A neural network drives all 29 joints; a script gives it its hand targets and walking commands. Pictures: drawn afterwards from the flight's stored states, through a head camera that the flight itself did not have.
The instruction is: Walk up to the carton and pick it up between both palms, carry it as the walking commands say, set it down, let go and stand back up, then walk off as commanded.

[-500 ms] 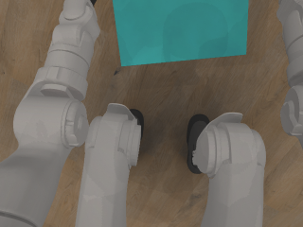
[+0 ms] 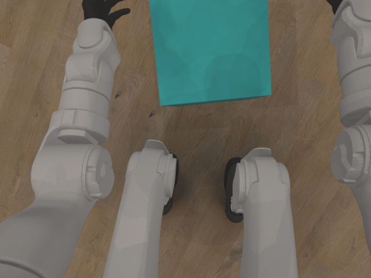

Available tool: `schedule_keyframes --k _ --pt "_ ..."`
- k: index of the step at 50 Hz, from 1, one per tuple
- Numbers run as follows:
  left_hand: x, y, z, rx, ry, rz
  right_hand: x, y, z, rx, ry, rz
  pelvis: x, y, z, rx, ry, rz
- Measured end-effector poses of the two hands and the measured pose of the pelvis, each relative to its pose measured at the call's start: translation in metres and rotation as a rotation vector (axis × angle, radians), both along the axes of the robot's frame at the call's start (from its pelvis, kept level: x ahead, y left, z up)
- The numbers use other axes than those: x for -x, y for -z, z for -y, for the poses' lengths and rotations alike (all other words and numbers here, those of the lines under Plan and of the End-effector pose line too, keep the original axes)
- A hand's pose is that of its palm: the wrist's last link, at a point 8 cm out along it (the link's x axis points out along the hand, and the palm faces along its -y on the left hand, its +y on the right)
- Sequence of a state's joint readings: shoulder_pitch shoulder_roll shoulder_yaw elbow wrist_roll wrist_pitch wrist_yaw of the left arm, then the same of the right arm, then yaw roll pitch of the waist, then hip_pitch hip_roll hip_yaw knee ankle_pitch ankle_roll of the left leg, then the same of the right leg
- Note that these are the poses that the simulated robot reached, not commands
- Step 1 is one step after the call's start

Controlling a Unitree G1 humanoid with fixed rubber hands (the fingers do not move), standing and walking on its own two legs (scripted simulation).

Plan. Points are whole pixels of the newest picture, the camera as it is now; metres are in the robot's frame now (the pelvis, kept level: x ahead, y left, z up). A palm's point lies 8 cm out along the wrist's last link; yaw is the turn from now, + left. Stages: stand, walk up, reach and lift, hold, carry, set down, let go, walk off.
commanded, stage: set down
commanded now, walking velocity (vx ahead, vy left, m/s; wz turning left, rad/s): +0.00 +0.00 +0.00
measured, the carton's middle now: (208, 44) +0.55 -0.01 -0.32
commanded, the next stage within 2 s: let go in 0.98 s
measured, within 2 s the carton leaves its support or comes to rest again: neither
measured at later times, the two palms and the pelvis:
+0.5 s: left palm out of the picture +0.52 +0.19 +0.04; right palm out of the picture +0.57 -0.22 +0.04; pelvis +0.02 +0.00 +0.14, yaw -1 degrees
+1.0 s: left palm out of the picture +0.52 +0.18 +0.14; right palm out of the picture +0.55 -0.22 +0.14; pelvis +0.04 +0.00 +0.24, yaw -3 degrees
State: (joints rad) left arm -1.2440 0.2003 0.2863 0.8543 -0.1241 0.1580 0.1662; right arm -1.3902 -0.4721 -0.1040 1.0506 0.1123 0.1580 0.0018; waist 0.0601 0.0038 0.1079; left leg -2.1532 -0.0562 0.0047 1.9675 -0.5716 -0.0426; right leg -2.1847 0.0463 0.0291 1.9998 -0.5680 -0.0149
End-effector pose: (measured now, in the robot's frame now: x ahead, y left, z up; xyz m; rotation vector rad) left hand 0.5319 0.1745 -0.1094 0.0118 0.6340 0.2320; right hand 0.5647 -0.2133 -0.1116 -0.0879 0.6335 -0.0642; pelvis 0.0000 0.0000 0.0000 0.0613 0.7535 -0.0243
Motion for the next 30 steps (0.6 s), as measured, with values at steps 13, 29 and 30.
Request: schedule_keyframes --k 13,29,30 --pt "0.003 -0.077 -0.005 0.0 -0.003 0.006 -0.002 -0.078 0.005 -0.003 -0.005 0.003 -0.007 -0.067 0.003 0.0 0.003 -0.068" --pt "0.008 -0.178 -0.013 -0.006 0.007 0.016 -0.001 -0.18 0.009 0.002 -0.031 -0.003 -0.024 -0.161 0.004 0.008 0.008 -0.067" --pt "0.008 -0.185 -0.013 -0.006 0.007 0.017 -0.001 -0.186 0.009 0.002 -0.032 -0.003 -0.025 -0.167 0.004 0.009 0.008 -0.065"
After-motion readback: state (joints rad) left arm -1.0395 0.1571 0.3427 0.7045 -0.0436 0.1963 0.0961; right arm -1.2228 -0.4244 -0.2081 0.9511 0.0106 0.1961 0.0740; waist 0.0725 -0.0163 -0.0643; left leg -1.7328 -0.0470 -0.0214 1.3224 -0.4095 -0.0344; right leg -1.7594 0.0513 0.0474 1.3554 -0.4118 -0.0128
